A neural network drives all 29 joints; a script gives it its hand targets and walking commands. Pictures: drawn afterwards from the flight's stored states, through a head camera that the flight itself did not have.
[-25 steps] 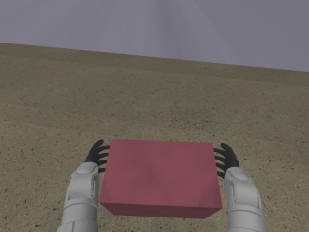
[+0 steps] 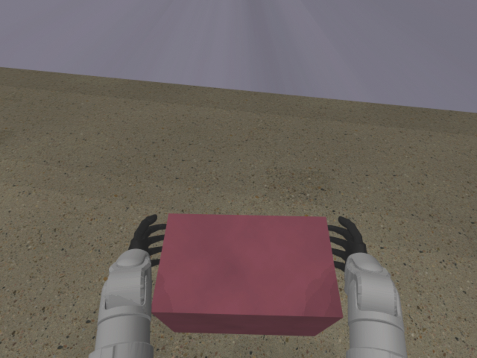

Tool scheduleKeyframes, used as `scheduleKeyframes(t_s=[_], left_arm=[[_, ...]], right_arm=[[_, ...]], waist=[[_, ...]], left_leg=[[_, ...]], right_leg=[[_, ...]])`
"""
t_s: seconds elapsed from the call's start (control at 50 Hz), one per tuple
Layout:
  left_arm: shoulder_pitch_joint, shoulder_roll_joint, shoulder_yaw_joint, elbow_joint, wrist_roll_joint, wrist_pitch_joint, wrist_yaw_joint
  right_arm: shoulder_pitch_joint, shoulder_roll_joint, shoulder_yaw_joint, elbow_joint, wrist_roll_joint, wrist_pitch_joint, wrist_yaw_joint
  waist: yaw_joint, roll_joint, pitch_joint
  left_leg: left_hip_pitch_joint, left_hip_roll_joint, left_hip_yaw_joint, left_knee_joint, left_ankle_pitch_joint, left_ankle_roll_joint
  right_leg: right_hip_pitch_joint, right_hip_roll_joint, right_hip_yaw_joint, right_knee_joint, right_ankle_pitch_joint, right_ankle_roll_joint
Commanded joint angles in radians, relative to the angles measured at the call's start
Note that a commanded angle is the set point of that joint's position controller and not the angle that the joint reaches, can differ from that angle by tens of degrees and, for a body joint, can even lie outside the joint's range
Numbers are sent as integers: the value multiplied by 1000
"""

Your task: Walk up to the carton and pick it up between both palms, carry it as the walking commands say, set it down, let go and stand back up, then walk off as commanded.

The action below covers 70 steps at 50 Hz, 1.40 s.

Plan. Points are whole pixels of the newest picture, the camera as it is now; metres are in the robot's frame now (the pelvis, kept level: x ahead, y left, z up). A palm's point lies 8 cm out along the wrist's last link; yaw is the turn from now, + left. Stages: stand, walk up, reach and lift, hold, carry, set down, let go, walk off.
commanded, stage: reach and lift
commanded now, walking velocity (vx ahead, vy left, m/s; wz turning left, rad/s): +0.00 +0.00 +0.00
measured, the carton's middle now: (245, 278) +0.29 +0.00 -0.03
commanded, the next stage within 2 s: hold in 0.60 s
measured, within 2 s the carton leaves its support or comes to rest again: neither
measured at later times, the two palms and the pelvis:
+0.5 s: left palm (139, 259) +0.28 +0.18 +0.05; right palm (353, 260) +0.28 -0.18 +0.05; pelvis +0.01 +0.00 +0.00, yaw +0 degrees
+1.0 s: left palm (138, 260) +0.28 +0.18 +0.05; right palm (352, 260) +0.28 -0.18 +0.05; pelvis +0.00 +0.00 +0.00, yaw +0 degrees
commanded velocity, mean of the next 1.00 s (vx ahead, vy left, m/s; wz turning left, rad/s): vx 0.00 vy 0.00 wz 0.00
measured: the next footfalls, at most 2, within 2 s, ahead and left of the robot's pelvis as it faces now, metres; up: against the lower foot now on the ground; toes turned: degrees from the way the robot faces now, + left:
none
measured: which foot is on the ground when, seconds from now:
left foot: down 0.00-1.00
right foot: down 0.00-1.00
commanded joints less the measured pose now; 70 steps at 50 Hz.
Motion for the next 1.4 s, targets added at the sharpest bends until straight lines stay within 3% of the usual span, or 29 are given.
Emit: scheduleKeyframes(t_s=[0.0, 0.3, 1.38], left_arm=[[-496, -789, -571, -27, -275, -30, -272], [-432, -763, -589, -71, -278, -27, -268], [-443, -783, -600, -74, -273, -33, -253]], right_arm=[[-463, 794, 579, 14, 274, -14, 273], [-405, 777, 609, -31, 281, -16, 259], [-417, 754, 605, -31, 272, -31, 263]], waist=[[0, 5, -203], [3, -2, -195], [11, -6, -171]], left_leg=[[5, -87, 74, -37, 145, -12], [20, -95, 74, -47, 204, -12], [33, -94, 71, -40, 172, -7]], right_leg=[[82, 93, -74, -16, 164, 1], [109, 95, -69, -27, 228, 15], [91, 87, -63, -19, 170, 1]])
